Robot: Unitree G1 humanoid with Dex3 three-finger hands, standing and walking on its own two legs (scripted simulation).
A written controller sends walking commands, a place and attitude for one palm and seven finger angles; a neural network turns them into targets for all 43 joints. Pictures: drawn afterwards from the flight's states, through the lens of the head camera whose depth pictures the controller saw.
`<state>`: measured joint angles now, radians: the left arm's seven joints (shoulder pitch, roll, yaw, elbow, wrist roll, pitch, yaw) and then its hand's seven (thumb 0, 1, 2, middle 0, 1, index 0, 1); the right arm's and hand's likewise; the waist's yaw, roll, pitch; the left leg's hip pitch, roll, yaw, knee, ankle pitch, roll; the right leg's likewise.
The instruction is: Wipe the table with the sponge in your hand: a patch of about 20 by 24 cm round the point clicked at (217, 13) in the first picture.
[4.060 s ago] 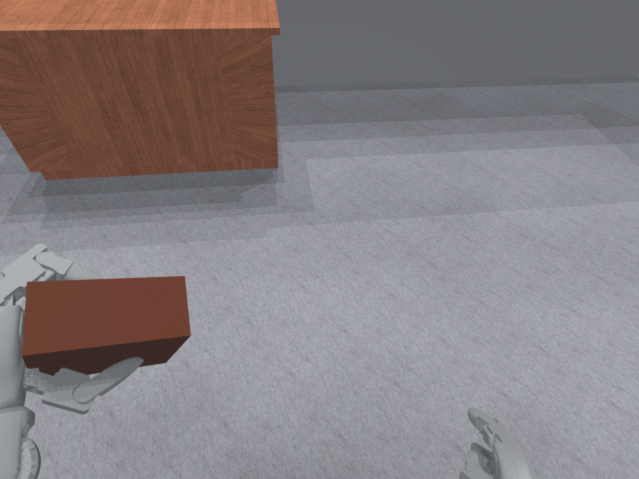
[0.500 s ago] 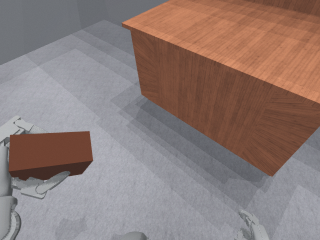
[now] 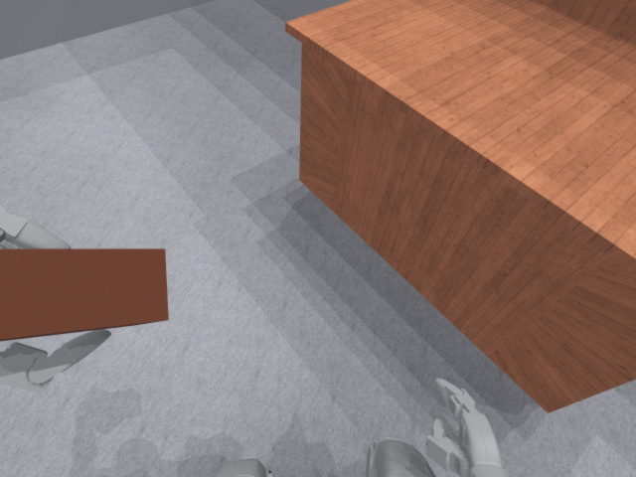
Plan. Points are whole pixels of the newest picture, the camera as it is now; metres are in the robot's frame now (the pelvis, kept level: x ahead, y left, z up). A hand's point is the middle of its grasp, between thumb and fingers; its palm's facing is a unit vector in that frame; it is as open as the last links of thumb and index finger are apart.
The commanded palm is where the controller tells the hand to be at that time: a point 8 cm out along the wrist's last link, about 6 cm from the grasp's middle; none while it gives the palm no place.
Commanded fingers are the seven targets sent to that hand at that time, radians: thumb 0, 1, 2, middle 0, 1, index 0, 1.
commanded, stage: turn to face it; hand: left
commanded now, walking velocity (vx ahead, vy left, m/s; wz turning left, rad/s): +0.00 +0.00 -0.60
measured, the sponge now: (97, 294) +0.24 +0.21 +0.17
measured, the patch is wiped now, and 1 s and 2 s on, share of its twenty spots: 0.00 0.00 0.00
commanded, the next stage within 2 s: none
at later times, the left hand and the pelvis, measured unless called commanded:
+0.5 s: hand (216, 237) +0.29 +0.12 +0.19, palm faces +0.14 -0.88 -0.46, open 10.1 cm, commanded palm +0.24 +0.19 +0.19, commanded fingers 0.00 0.10 1.30 -1.20 -1.60 -1.20 -1.60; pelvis +0.03 -0.05 +0.01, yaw -12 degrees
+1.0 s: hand (349, 278) +0.27 +0.00 +0.18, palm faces -0.13 -0.84 -0.52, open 10.1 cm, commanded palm +0.23 +0.09 +0.19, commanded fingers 0.00 0.10 1.30 -1.20 -1.60 -1.20 -1.60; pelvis -0.05 -0.07 -0.01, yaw -31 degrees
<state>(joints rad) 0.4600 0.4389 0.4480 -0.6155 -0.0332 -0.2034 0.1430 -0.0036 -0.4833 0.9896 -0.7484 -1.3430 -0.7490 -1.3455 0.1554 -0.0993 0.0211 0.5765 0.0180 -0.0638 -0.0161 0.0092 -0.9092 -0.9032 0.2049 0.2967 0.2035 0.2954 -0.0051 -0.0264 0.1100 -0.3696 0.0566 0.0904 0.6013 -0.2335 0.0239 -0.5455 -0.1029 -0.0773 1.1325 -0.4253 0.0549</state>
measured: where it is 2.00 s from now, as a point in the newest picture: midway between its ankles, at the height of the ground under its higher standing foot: outside the picture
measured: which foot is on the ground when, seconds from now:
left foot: down 0.00-0.18, up 0.20-0.56, down 0.58-0.90, up 0.92-1.00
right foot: up 0.00-0.16, down 0.18-0.60, up 0.62-0.86, down 0.88-1.00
